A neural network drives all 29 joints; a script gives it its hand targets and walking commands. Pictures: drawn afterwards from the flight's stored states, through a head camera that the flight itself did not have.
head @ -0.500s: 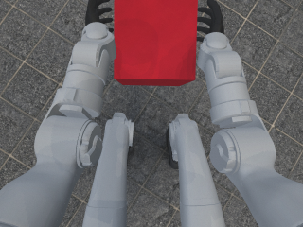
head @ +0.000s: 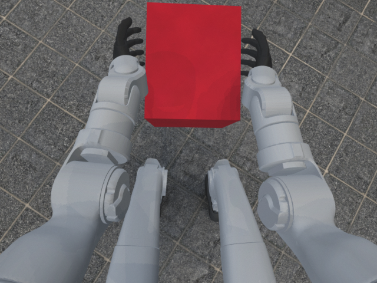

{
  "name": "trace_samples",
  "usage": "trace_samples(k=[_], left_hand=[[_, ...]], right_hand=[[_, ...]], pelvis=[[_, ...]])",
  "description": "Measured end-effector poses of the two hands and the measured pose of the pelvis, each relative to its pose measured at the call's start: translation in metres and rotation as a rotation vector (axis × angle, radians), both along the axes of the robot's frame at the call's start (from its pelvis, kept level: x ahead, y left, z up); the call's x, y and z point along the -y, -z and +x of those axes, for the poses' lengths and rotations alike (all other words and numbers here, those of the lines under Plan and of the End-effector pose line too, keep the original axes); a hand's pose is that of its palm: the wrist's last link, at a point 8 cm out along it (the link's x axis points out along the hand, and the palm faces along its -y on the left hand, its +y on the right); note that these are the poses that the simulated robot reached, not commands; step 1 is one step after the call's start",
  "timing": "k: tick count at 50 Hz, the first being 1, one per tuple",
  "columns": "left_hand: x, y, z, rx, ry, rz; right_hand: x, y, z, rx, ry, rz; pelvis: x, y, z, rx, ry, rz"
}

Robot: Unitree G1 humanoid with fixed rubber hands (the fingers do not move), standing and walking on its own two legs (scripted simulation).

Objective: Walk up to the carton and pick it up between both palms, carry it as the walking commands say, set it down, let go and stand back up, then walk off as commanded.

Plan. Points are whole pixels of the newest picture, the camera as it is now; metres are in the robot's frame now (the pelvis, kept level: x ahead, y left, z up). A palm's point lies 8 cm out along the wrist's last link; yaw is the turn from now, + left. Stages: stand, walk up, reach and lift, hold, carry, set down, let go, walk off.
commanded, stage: reach and lift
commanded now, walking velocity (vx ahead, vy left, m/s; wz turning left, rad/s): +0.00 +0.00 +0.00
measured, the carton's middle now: (190, 76) +0.52 -0.01 -0.13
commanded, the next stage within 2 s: none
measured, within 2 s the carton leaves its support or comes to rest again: neither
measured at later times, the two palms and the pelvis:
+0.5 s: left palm (111, 49) +0.47 +0.12 +0.05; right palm (283, 61) +0.46 -0.13 +0.06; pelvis +0.02 +0.00 +0.06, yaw +1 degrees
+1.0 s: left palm (87, 3) +0.47 +0.12 +0.15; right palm (335, 34) +0.44 -0.15 +0.15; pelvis +0.12 +0.01 +0.14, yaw +1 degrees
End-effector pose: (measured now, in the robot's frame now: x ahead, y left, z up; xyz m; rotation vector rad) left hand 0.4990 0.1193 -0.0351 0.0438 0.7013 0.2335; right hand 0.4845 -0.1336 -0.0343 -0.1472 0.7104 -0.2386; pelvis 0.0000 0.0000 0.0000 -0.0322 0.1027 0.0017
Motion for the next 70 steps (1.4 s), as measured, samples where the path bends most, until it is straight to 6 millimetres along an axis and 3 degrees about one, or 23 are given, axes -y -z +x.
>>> trace_samples(k=[10, 21, 30, 36, 45, 51, 60, 70], left_hand=[[0.0, -0.028, -0.009, -0.007, -0.003, -0.005], [-0.001, -0.07, -0.019, 0.002, -0.001, 0.005], [-0.001, -0.126, -0.036, 0.007, -0.026, -0.013], [0.0, -0.165, -0.028, 0.039, 0.0, -0.025], [0.001, -0.171, -0.028, -0.011, 0.011, -0.056], [0.002, -0.187, -0.031, 0.024, 0.05, -0.112], [0.001, -0.216, -0.037, 0.046, 0.078, -0.119], [0.002, -0.236, -0.054, 0.049, 0.077, -0.12]], right_hand=[[0.0, -0.027, -0.011, -0.006, 0.001, 0.003], [-0.001, -0.069, -0.019, 0.005, 0.011, 0.017], [0.001, -0.127, -0.028, 0.01, 0.015, 0.072], [0.005, -0.165, -0.023, 0.03, -0.013, 0.088], [0.01, -0.168, -0.033, -0.018, 0.027, 0.173], [0.014, -0.184, -0.041, 0.025, 0.072, 0.198], [0.015, -0.211, -0.045, 0.039, 0.053, 0.187], [0.017, -0.232, -0.06, 0.04, 0.041, 0.191]], pelvis=[[-0.001, -0.025, 0.004, 0.036, -0.005, 0.003], [-0.002, -0.052, 0.012, 0.044, -0.008, 0.006], [-0.003, -0.079, 0.048, -0.072, -0.008, 0.009], [-0.004, -0.098, 0.069, -0.056, -0.011, 0.009], [-0.007, -0.126, 0.104, -0.026, -0.009, 0.009], [-0.008, -0.138, 0.123, 0.011, -0.01, 0.011], [-0.006, -0.146, 0.132, 0.09, -0.011, 0.014], [-0.003, -0.149, 0.127, 0.172, -0.012, 0.018]])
